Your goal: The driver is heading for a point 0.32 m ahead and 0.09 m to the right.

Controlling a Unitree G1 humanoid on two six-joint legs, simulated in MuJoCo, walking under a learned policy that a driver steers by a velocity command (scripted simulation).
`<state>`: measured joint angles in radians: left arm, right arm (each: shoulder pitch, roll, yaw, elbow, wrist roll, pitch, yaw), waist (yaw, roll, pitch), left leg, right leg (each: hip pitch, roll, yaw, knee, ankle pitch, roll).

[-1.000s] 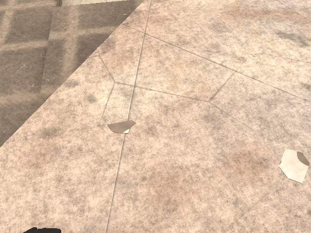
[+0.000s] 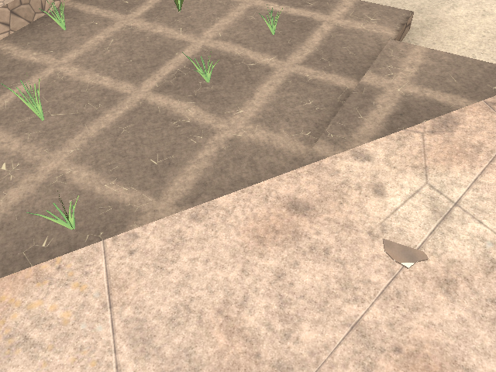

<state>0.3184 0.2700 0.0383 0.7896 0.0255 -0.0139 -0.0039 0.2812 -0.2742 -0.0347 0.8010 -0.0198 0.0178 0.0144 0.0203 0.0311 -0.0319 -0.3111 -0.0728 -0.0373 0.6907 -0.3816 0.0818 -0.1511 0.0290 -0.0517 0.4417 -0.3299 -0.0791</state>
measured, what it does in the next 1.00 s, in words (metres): walks ahead: left foot, then right foot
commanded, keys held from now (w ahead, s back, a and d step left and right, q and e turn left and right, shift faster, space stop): w+shift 0.24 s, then shift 0.76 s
